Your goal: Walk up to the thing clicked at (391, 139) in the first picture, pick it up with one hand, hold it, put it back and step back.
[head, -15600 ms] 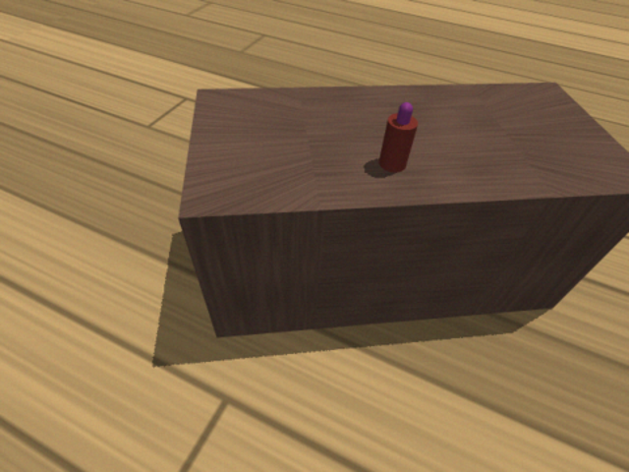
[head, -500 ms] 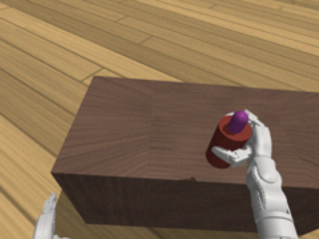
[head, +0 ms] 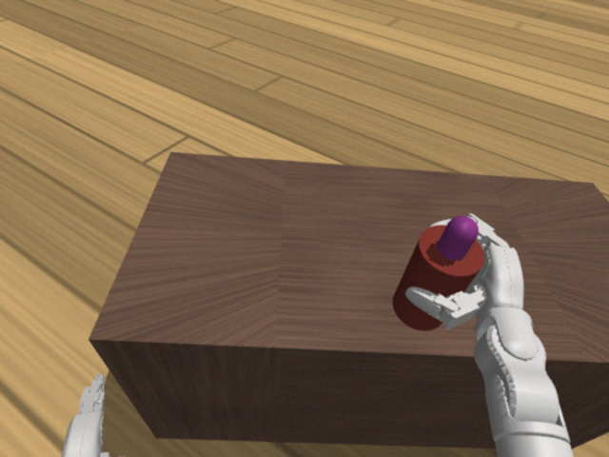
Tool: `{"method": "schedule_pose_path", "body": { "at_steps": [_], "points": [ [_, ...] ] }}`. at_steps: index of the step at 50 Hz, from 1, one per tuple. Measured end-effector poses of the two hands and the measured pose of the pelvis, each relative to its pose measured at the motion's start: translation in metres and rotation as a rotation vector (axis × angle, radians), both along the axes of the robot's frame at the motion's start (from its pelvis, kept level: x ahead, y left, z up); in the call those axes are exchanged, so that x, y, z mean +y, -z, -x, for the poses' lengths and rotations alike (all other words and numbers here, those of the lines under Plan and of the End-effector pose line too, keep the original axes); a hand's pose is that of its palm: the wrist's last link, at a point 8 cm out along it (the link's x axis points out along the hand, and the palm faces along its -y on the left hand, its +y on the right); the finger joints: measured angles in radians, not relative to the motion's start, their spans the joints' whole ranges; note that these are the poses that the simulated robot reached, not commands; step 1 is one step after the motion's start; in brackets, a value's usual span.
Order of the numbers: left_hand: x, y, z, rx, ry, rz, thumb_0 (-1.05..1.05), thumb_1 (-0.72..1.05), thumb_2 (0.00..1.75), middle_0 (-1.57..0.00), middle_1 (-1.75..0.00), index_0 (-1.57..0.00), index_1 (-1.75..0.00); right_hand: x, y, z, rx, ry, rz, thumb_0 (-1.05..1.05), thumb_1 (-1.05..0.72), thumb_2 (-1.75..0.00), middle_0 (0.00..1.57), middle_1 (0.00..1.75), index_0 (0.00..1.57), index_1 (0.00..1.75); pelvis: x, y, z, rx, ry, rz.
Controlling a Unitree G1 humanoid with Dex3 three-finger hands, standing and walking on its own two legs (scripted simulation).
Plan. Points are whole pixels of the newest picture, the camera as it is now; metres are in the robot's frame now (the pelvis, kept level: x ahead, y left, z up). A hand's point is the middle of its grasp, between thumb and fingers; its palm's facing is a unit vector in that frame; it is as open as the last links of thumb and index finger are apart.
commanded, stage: hold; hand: right
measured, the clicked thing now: (439, 270) +0.32 -0.16 +0.12
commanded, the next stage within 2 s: none
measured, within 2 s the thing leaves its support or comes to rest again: neither
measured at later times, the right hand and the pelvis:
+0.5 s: hand (443, 265) +0.32 -0.16 +0.13, palm faces +0.13 +0.99 -0.04, open 10.6 cm; pelvis +0.01 +0.00 +0.00, yaw +0 degrees
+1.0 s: hand (447, 275) +0.31 -0.17 +0.12, palm faces +0.14 +0.99 -0.04, open 10.6 cm; pelvis +0.00 +0.00 +0.00, yaw +0 degrees
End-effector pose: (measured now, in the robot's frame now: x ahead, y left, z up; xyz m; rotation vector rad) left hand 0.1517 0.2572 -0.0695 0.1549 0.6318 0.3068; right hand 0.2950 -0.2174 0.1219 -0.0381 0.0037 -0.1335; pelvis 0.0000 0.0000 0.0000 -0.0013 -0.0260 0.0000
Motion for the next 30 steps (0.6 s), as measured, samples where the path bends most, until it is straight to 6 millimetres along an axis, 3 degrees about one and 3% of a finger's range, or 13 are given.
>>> {"method": "schedule_pose_path", "body": {
  "at_steps": [30],
  "points": [
    [0.0046, -0.0021, -0.0079, -0.02, 0.007, -0.004, -0.01, -0.54, 0.06, -0.05, -0.05, -0.05, -0.05, 0.0014, -0.0079, -0.0024, 0.014, 0.0, -0.005, -0.02, 0.56, -1.06, 0.72, 1.1, 0.76, 1.13, 0.0038, -0.0021, -0.0053, -0.011, 0.006, 0.002]
  ]
}}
